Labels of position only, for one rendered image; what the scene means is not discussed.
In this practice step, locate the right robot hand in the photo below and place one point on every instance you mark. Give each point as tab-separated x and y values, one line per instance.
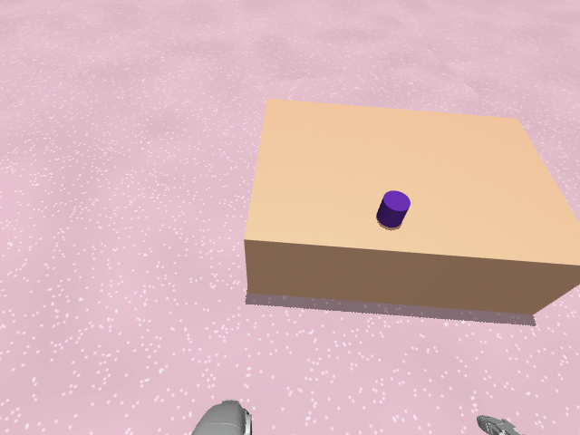
493	426

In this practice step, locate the can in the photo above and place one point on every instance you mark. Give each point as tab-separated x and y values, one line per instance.
393	208

